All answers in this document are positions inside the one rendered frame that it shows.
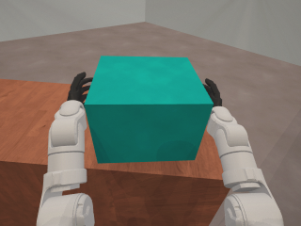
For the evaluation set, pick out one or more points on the right robot forearm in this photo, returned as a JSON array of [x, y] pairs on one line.
[[240, 170]]

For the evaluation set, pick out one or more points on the left robot forearm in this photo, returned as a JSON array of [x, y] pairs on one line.
[[66, 147]]

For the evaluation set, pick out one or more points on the pedestal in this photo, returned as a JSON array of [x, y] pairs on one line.
[[155, 193]]

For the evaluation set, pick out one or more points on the left robot upper arm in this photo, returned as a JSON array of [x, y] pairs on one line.
[[67, 210]]

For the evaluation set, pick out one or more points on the right robot hand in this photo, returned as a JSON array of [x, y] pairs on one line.
[[213, 92]]

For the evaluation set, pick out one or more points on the left robot hand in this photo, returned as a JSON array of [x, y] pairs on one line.
[[77, 89]]

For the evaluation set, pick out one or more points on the right robot upper arm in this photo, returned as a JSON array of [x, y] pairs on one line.
[[251, 209]]

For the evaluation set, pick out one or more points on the carton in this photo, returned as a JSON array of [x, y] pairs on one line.
[[146, 109]]

